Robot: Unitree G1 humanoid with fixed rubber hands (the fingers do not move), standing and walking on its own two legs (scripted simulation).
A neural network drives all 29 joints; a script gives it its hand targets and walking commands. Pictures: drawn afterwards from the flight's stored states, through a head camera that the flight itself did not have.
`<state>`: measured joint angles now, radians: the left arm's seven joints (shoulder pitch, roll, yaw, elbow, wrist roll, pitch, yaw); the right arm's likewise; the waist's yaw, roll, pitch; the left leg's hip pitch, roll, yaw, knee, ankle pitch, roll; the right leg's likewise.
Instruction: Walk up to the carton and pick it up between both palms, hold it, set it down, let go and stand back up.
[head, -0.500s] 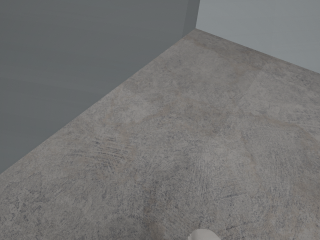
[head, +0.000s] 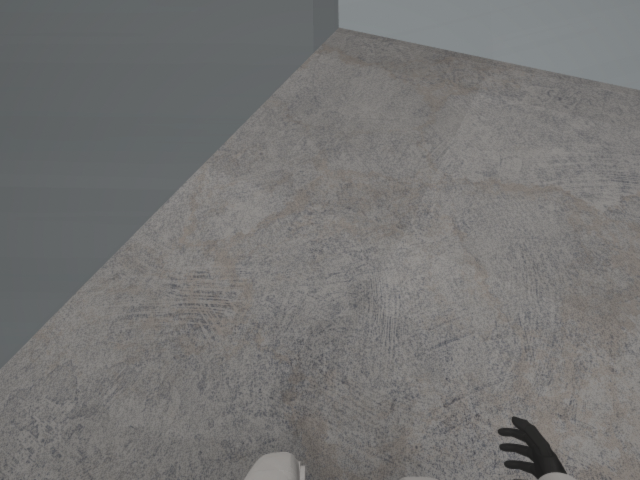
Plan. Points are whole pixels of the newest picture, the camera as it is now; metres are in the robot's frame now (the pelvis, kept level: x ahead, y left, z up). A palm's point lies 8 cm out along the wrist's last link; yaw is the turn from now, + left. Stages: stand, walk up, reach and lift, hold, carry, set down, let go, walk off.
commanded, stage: walk up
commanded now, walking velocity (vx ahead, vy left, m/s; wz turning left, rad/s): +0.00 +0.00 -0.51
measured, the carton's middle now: out of the picture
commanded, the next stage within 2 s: none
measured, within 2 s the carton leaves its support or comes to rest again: neither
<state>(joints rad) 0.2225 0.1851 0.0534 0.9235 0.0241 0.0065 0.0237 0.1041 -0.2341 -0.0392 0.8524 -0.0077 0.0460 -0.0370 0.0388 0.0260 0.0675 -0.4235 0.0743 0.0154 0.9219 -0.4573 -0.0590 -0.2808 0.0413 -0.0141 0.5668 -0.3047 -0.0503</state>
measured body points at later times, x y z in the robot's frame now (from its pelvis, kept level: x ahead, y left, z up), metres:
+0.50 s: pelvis -0.05 +0.03 -0.01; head -0.01 +0.03 +0.44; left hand +0.15 +0.24 -0.14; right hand -0.07 -0.24 -0.14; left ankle -0.03 +0.14 -0.73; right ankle -0.09 -0.10 -0.71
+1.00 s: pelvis -0.09 +0.06 -0.01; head -0.03 +0.05 +0.44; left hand +0.11 +0.24 -0.16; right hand -0.08 -0.23 -0.12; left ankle -0.02 +0.15 -0.73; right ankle -0.09 -0.09 -0.73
